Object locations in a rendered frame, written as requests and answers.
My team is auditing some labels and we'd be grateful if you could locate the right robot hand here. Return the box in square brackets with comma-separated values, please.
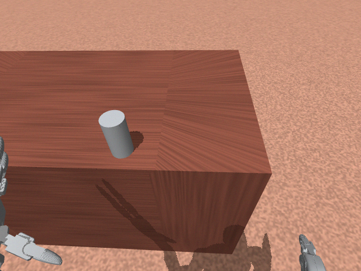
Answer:
[299, 234, 326, 271]

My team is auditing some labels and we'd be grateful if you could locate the can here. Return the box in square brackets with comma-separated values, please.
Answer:
[99, 110, 134, 159]

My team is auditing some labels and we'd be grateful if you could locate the left robot hand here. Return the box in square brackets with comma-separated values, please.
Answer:
[0, 136, 63, 265]

